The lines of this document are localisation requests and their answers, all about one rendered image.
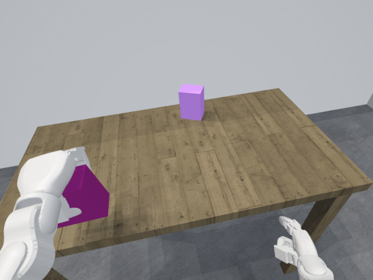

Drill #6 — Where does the robot right forearm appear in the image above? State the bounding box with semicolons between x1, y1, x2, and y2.
297;254;334;280

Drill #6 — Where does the robot right hand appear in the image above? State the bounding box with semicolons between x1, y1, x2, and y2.
274;216;318;267

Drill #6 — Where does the table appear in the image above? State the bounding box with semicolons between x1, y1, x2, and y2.
0;88;373;280

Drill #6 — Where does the robot left forearm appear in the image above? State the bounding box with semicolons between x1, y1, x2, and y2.
0;192;61;280

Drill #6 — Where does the robot left hand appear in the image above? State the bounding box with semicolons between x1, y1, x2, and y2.
17;146;91;223

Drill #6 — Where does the sponge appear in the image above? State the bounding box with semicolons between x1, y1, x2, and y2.
57;164;110;228

